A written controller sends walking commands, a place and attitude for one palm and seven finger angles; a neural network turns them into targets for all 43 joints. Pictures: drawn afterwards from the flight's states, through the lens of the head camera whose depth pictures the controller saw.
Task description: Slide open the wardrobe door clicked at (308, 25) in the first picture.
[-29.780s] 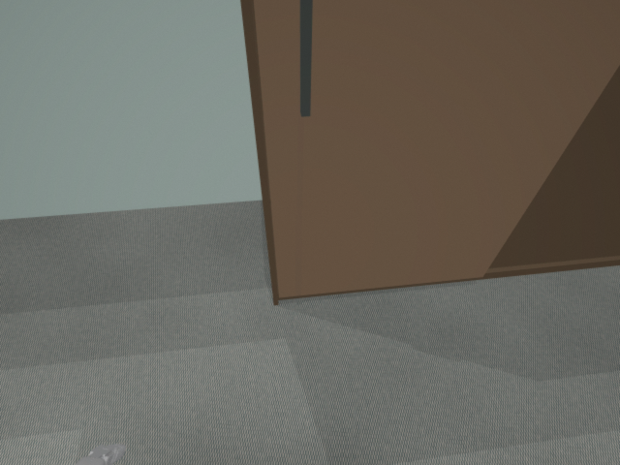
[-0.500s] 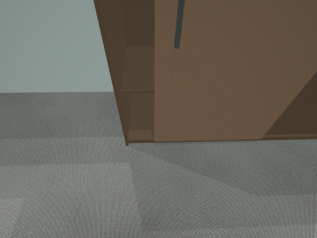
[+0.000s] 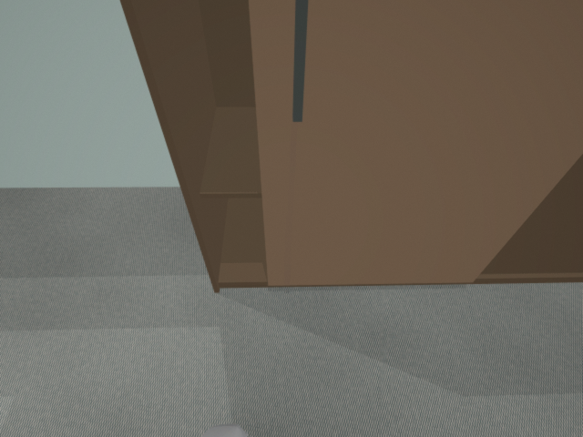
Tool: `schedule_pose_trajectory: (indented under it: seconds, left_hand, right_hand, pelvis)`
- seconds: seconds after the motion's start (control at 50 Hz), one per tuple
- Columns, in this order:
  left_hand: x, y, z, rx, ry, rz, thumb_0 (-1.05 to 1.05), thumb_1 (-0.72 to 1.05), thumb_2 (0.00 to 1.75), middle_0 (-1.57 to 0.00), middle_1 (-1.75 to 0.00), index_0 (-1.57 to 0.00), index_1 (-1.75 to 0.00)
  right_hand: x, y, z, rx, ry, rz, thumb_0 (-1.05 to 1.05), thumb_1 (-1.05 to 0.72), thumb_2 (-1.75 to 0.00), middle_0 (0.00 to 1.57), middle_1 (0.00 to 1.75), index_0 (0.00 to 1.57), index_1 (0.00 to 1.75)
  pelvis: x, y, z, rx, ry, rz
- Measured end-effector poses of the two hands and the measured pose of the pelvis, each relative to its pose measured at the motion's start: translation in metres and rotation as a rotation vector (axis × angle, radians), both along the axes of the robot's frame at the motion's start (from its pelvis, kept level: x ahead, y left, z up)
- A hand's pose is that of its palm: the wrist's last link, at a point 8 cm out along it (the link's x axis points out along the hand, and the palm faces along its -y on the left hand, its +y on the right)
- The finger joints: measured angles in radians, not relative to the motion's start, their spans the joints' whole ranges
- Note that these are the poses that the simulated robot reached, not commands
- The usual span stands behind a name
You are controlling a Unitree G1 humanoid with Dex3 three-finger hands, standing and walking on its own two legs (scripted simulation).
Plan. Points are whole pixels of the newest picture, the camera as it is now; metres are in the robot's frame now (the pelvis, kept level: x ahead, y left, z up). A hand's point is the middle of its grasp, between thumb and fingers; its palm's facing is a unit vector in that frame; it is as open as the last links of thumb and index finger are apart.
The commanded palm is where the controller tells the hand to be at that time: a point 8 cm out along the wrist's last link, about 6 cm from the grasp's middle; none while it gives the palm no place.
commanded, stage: take the last steps up to it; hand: left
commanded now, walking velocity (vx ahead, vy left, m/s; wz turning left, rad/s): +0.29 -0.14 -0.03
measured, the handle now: (299, 38) +0.69 +0.03 +0.20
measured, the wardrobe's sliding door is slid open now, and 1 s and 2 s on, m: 0.19 0.19 0.19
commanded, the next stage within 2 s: come to a stop and stand still in 0.38 s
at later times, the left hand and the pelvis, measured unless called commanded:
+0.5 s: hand (216, 384) +0.23 +0.14 -0.18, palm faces +0.03 -0.96 -0.26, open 7.3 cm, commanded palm none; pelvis +0.17 -0.07 -0.02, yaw +0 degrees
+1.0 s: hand (260, 332) +0.32 +0.07 -0.16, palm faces +0.05 -0.95 -0.30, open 7.3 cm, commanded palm none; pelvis +0.24 -0.13 -0.01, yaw +2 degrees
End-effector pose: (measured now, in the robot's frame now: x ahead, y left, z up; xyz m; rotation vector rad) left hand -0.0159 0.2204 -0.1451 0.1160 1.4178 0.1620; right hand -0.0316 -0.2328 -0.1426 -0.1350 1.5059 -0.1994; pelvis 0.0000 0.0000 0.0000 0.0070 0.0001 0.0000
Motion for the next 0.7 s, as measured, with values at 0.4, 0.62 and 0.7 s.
schedule_pose_trajectory:
  seconds: [0.4, 0.62, 0.7]
  left_hand:
    - [0.186, -0.021, 0.0, 0.013, -0.114, -0.049, 0.01, 0.93, 0.9, -0.2, -0.29, -0.2, -0.3]
    - [0.253, -0.064, 0.002, 0.062, -0.082, -0.053, 0.0, 0.92, 0.9, -0.2, -0.29, -0.2, -0.3]
    - [0.269, -0.08, -0.01, 0.018, -0.052, -0.031, 0.0, 0.91, 0.9, -0.2, -0.29, -0.2, -0.3]
  right_hand:
    - [0.182, -0.045, -0.003, -0.032, -0.167, 0.048, -0.01, -0.93, -0.9, 0.2, 0.3, 0.2, 0.3]
    - [0.265, -0.103, -0.004, -0.037, -0.143, 0.049, 0.01, -0.91, -0.9, 0.19, 0.3, 0.2, 0.3]
    - [0.303, -0.098, -0.003, -0.036, -0.186, 0.072, 0.0, -0.91, -0.9, 0.19, 0.3, 0.2, 0.3]
  pelvis:
    - [0.131, -0.038, -0.006, -0.022, -0.005, -0.018]
    - [0.209, -0.084, -0.006, 0.003, 0.01, -0.005]
    - [0.23, -0.086, -0.009, -0.006, 0.004, -0.007]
